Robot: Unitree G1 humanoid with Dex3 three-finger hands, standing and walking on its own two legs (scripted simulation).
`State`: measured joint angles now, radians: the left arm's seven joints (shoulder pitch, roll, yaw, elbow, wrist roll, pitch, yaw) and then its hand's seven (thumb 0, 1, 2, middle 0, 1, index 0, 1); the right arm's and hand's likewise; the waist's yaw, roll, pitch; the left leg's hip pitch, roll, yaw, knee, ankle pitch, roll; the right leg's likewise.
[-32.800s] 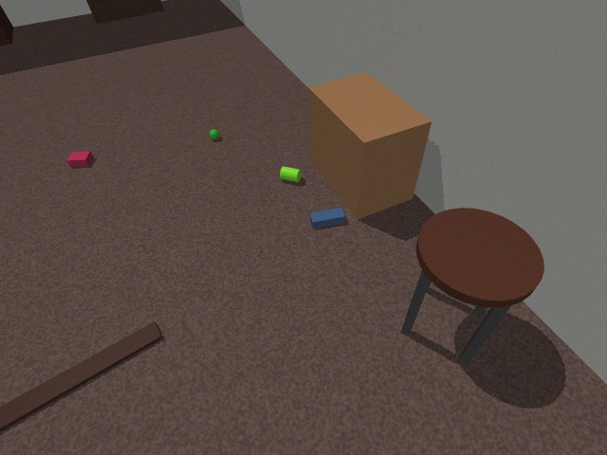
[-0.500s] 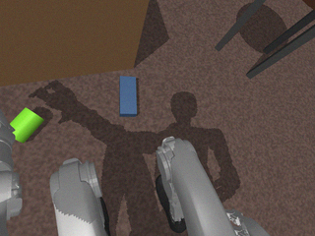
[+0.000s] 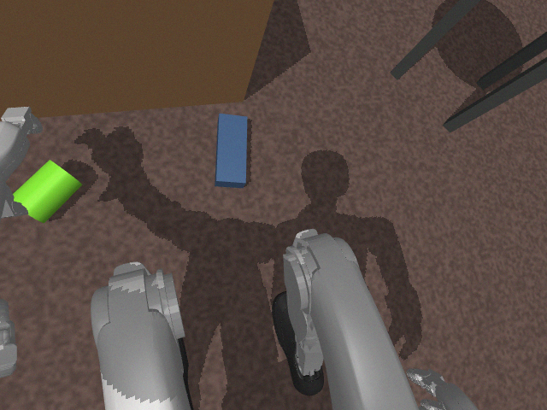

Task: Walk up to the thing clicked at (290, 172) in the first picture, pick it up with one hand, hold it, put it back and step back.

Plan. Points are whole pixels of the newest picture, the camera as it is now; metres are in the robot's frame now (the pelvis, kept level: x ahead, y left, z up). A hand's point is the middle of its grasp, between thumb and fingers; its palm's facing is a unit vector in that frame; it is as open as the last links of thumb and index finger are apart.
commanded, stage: home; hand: left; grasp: from above
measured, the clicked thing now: (46, 191) +0.48 +0.34 -0.30
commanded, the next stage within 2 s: none
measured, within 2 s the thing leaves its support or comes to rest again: neither
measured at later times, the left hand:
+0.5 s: hand out of the picture +0.35 +0.30 +0.01, palm faces -0.30 -0.55 -0.78, open 8.4 cm
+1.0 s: hand out of the picture +0.25 +0.23 +0.22, palm faces +0.14 -0.94 -0.32, open 7.4 cm
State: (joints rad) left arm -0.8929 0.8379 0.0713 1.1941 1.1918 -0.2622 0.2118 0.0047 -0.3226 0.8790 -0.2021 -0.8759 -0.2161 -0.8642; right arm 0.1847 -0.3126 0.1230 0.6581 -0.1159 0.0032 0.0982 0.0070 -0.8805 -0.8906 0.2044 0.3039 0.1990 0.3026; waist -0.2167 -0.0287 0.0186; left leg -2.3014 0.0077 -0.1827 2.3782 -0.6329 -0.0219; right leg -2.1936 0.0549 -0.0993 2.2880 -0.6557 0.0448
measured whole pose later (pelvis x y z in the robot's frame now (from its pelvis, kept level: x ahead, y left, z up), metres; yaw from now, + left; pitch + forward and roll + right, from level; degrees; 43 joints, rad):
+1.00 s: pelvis +0.06 +0.00 +0.31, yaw +9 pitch +20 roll -4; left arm 0.21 0.28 0.04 0.13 0.03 0.35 0.08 0.02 0.89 0.90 -0.20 -0.31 -0.21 -0.30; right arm 0.18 -0.20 0.04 0.56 0.04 -0.12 -0.11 0.01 -0.90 -0.90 0.21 0.30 0.20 0.30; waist -0.06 0.03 -0.19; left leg -1.15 0.03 -0.08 1.34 -0.55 -0.02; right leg -1.08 0.01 -0.05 1.29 -0.57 0.01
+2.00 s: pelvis +0.09 +0.00 +0.38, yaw +11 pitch +10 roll -2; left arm 0.50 0.22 0.03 -0.12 -0.06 0.46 0.02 0.02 0.90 0.89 -0.20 -0.30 -0.20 -0.30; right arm 0.30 -0.22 0.03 0.54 0.01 -0.24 -0.18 0.02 -0.90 -0.90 0.21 0.30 0.20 0.30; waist -0.04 0.04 -0.16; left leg -0.70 0.02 -0.07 1.00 -0.47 -0.02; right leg -0.63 0.01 -0.04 0.95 -0.49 0.01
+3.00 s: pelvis +0.09 +0.00 +0.37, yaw +11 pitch +10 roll -2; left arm 0.51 0.23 0.02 -0.15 -0.06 0.46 0.03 0.02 0.90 0.90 -0.20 -0.30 -0.20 -0.30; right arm 0.30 -0.22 0.03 0.53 0.01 -0.23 -0.18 0.02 -0.90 -0.90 0.21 0.30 0.20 0.30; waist -0.04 0.04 -0.16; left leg -0.71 0.02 -0.06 1.02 -0.48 -0.02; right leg -0.64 0.01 -0.04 0.96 -0.50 0.01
